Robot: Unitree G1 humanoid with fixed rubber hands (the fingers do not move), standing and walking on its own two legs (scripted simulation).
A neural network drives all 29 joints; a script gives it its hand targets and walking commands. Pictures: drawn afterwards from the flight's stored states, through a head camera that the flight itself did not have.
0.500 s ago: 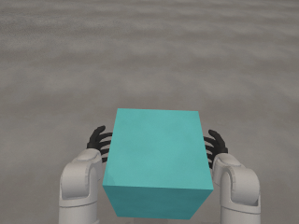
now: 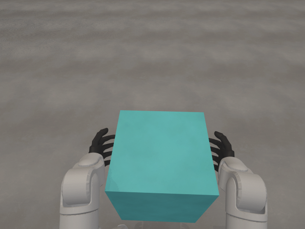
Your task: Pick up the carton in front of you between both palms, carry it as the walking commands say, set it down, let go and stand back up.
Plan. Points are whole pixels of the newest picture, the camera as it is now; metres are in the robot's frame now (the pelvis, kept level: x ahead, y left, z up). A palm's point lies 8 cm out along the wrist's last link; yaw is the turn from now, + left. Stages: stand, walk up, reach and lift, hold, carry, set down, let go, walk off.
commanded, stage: carry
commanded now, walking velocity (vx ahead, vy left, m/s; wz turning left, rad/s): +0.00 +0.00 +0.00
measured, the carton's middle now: (159, 169) +0.28 +0.00 +0.01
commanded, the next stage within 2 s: hold in 1.58 s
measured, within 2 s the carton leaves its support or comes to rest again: neither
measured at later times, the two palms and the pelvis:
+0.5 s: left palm (111, 107) +0.44 +0.15 +0.08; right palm (211, 113) +0.43 -0.15 +0.07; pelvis +0.17 +0.02 -0.02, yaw -2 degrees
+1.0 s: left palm (117, 122) +0.42 +0.14 +0.04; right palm (215, 128) +0.40 -0.16 +0.04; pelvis +0.15 +0.00 -0.02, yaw -3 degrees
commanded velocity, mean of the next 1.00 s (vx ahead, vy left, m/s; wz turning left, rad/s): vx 0.00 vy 0.00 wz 0.00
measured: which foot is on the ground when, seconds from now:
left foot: up 0.00-0.08, down 0.10-1.00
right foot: down 0.00-0.14, up 0.16-0.24, down 0.26-1.00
